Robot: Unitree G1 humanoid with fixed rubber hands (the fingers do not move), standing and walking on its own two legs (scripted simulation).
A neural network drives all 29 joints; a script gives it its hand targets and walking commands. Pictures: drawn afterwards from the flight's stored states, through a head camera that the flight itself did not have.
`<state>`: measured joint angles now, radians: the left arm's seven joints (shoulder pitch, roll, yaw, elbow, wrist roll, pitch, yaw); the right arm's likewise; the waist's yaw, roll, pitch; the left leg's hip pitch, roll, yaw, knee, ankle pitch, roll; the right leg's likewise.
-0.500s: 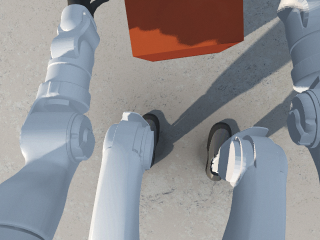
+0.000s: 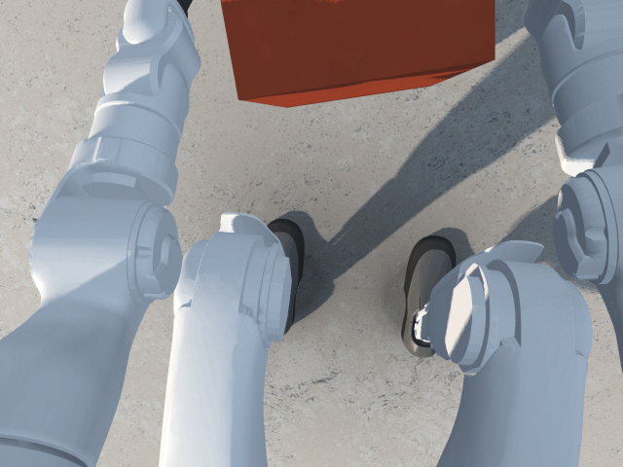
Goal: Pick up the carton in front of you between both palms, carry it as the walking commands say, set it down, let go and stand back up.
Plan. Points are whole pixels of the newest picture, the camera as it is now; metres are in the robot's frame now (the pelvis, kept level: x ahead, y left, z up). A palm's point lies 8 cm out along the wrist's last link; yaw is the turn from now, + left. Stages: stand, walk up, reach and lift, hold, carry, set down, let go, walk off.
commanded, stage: reach and lift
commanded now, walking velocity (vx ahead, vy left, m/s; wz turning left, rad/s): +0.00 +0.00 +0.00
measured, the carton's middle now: out of the picture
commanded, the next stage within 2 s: none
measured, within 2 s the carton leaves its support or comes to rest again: leaves its support in 0.54 s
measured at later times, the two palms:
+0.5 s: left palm out of the picture +0.54 +0.19 -0.16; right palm out of the picture +0.57 -0.12 -0.17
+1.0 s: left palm out of the picture +0.49 +0.16 +0.03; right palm out of the picture +0.51 -0.14 +0.03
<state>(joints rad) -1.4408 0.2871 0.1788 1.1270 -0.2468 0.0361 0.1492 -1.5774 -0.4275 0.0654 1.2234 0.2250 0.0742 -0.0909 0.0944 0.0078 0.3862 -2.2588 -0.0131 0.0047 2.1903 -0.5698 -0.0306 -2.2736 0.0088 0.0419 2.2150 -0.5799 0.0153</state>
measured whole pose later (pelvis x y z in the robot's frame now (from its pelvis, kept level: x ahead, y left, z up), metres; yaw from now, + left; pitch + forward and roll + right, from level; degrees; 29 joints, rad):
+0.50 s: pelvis +0.00 +0.00 -0.01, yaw +0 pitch +35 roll +3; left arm -1.46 0.27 0.27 1.02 -0.13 0.19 0.09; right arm -1.58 -0.32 -0.09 1.14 0.06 0.19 -0.09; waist 0.08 0.00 0.39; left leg -2.27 -0.01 0.00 2.22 -0.56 -0.04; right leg -2.30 0.02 0.04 2.25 -0.57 0.00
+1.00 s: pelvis -0.01 +0.01 +0.09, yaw -3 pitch +43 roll +1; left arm -1.12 0.01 0.57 0.74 0.23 0.38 0.07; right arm -1.21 -0.07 -0.44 0.87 -0.25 0.36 -0.05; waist 0.05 -0.03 -0.11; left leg -2.11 -0.06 -0.04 1.85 -0.49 -0.05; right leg -2.13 0.08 0.07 1.85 -0.47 0.05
